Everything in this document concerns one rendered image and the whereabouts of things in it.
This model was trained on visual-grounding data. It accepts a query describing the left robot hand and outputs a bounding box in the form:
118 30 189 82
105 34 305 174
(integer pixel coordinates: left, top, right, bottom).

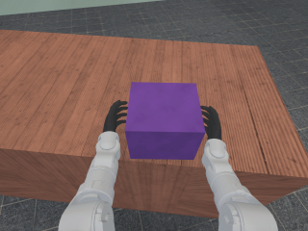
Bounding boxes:
103 100 128 133

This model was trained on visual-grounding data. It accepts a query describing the robot right forearm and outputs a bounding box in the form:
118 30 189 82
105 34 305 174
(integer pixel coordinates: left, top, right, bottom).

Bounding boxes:
201 139 278 231

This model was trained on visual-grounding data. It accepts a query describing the pedestal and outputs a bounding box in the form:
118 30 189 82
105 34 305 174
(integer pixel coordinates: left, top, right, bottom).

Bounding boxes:
0 29 308 219

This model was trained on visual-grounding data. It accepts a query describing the right robot hand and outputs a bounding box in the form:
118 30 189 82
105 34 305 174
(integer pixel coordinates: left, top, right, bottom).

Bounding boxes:
200 106 222 141

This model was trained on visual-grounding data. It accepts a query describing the robot left forearm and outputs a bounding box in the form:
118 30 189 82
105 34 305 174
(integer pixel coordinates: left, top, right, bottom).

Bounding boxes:
58 131 121 231

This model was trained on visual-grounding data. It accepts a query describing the carton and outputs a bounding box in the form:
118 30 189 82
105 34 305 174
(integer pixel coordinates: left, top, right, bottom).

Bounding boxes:
125 82 206 160

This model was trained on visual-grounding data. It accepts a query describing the robot left upper arm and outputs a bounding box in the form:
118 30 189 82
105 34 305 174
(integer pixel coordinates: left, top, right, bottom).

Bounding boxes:
59 199 116 231

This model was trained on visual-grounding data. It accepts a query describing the robot right upper arm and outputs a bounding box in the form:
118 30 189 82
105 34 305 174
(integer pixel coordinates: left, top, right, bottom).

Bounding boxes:
218 201 278 231

